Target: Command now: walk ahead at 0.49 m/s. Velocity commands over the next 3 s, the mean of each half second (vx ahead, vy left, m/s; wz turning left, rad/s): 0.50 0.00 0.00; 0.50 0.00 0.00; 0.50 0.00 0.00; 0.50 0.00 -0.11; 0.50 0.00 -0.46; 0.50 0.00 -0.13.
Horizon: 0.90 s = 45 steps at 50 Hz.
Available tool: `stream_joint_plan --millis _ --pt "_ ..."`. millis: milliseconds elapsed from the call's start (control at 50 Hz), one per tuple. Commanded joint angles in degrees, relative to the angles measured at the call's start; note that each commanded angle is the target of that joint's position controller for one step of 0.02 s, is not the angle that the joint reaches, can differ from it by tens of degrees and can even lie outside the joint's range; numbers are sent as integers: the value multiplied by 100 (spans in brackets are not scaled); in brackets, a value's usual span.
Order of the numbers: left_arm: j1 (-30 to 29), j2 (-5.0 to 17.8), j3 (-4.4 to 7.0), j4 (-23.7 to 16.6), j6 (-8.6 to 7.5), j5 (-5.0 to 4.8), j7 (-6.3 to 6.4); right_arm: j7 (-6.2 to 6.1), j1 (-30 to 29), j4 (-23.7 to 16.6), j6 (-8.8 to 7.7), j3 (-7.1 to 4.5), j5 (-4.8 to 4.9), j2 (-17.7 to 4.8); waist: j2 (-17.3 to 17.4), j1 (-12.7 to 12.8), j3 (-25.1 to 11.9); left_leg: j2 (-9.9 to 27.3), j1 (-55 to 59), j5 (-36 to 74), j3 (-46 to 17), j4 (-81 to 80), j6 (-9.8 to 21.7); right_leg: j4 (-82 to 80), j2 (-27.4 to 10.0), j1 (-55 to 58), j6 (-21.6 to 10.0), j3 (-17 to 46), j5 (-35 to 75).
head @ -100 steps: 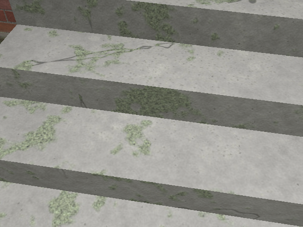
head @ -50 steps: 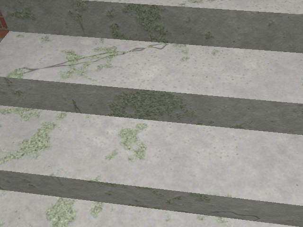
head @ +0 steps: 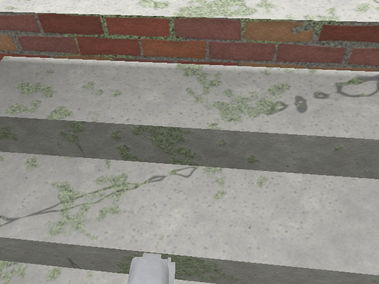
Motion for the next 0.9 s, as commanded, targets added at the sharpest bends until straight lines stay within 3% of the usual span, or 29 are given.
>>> stream_joint_plan --millis 20,60,100,120,160,200,220,240,260,280,300,320,360,400,420,460,500,540,580,620,660,680,700,720,740,760,780,820,900 --pt "862 287 -84 82 -92 182 -120 -99 -1156 -623 16 193 -16 -84 -392 227 412 144 -1771 -52 240 -647 152 -1407 -1398 1593 -457 1467 351" --pt "1015 259 -136 175 -160 167 -226 -142 -1624 -874 260 202 -67 -121 -795 272 450 447 -1494 364 815 -1397 -74 -1826 -1478 1334 -654 1433 392" --pt "1023 187 -174 149 -121 -103 -348 -68 -2347 -1111 518 280 -214 111 -775 331 588 738 -628 -162 1489 -1918 -211 -2544 -1739 681 -781 1353 1056" --pt "393 221 -154 -56 -187 -241 -373 3 -2312 -1158 508 252 -267 89 -893 -23 670 685 695 -469 1775 -2661 -159 -2571 -1600 -27 -654 857 2869" --pt "431 1055 -53 -102 -317 -431 -456 259 -2538 -1453 680 266 -172 -38 -1424 -386 -119 -47 3367 -853 2271 -3422 -448 -2272 -1742 -828 -1272 532 8583" --pt "559 1637 153 -54 -360 -641 -428 284 -1884 -1269 678 163 -195 -277 -1619 -565 -220 -509 3044 -2148 2334 -5316 -730 -1413 -2028 1615 -1142 511 10441" --pt "507 1865 318 16 -293 -632 -406 194 -1484 -1145 587 164 -188 -249 -1646 -667 -316 -471 3203 -2065 2082 -6266 -620 -868 -2114 2420 -946 481 11171" --pt "343 1832 408 -31 -260 -341 -426 74 -146 -681 537 23 -192 -467 -1397 -1011 -1087 -403 4960 -1309 1443 -6219 -370 304 -2077 1666 -691 553 11641" --pt "856 1260 306 -146 -268 41 -562 1 1138 -39 564 -16 36 -718 -235 -981 -2522 232 7816 -746 -728 -6936 404 1752 -1608 -409 -581 1169 10202" --pt "561 705 286 -155 -130 -112 -654 -51 2717 606 599 -178 -305 -1081 1118 -1542 -2267 1293 8830 -752 -3341 -8976 1175 4224 -159 -2273 -360 1410 2926" --pt "-68 809 455 -212 -81 -538 -640 -107 3304 808 411 -317 -473 -1183 947 -1684 -1146 1614 7789 -2026 -4486 -9891 986 7740 352 -3552 -452 2547 2462" --pt "-693 646 478 -493 -88 -622 -482 -114 2554 1081 175 -297 -375 -1075 486 -1158 -230 1503 7220 -2644 -3777 -9738 525 9010 356 -4826 -616 2644 2472" --pt "-1584 439 373 -1140 -36 -492 -183 -7 1265 1358 7 -109 -270 -5 -573 -344 -186 1362 6721 -913 -2051 -9493 310 9295 308 -5329 -1061 2517 2001" --pt "-1462 117 209 -1376 161 -453 -84 34 743 1529 -141 139 -337 708 -637 382 -147 1002 6137 -29 -405 -9750 -197 9053 -188 -5455 -1228 1946 1907" --pt "-1351 -22 154 -1394 255 -508 -102 31 660 1489 -220 86 -303 669 -319 506 48 894 5929 74 152 -10044 -239 9211 -348 -5551 -1120 1519 1209" --pt "-2168 9 49 -1760 241 -702 -106 -46 830 1454 -284 55 -571 411 253 481 233 841 5107 -704 322 -10512 -159 10346 -396 -5621 -1071 892 202" --pt "-3028 -10 -106 -2192 182 -756 -59 -61 1509 1692 -230 97 -830 351 26 312 362 927 5241 -1369 209 -10726 -300 10011 -594 -6260 -1295 870 196" --pt "-3839 357 -132 -2609 187 -719 39 -10 2150 1868 -236 90 -862 61 -391 9 121 898 5790 -1553 253 -10804 -502 8066 -926 -6316 -1229 677 990" --pt "-4632 540 -115 -2896 361 -682 61 118 2008 1590 -231 71 -697 -211 164 -65 260 1065 4841 -1022 478 -11889 -257 6458 -1107 -4746 -859 185 640" --pt "-4267 332 -154 -2920 519 -694 -90 221 1747 1229 -384 11 -205 -732 725 293 49 1352 4032 2421 541 -12000 210 6338 -493 -2317 -266 -301 683" --pt "-4155 660 -33 -2976 595 -624 -161 240 2114 1279 -565 -213 47 -1352 621 439 -133 1592 6616 6998 617 -10863 215 4114 38 -2638 -104 -687 -277" --pt "-3765 756 34 -2871 547 -603 -137 296 2281 1446 -556 -287 -18 -1394 869 417 -374 1658 7704 7811 732 -10211 74 3200 164 -2579 -264 -594 -421" --pt "-2695 1071 178 -2540 496 -568 -65 359 2764 1616 -540 -316 -345 -1135 525 400 -1354 1452 7085 8007 856 -8805 -223 3554 -151 -885 -797 298 1569" --pt "-1669 1260 233 -2144 494 -665 -12 448 3235 1649 -522 -233 -523 -643 -365 491 -2215 917 5398 5913 432 -7545 -323 2327 -733 875 -1417 2380 636" --pt "-205 1642 413 -1566 566 -294 112 544 2701 1642 -368 -160 -501 -121 -1596 1209 -1900 -38 3654 526 -19 -5304 -542 207 -1540 1501 -1918 4815 -1025" --pt "-36 1737 498 -1403 383 -285 186 521 2277 1666 -289 -270 -213 -245 -1555 1252 -965 -191 2512 528 -966 -2649 -581 -445 -1716 803 -1609 5743 -2640" --pt "-441 1634 503 -1223 192 -417 217 337 1773 1533 -322 -352 -45 -302 -1314 888 -138 -191 1811 618 -982 -1915 -566 -253 -1621 188 -1242 5009 -2535" --pt "-1203 590 336 -849 159 -524 154 84 1138 1111 -257 -243 -141 -156 -377 313 -292 -377 1343 763 -1061 -676 -187 -192 -1592 -65 -1083 4032 -780" --pt "-1835 -174 133 -507 14 -353 14 28 938 818 -31 -76 -166 163 -27 -567 -106 19 576 460 -567 -317 111 -440 -1139 -525 -474 1636 1197"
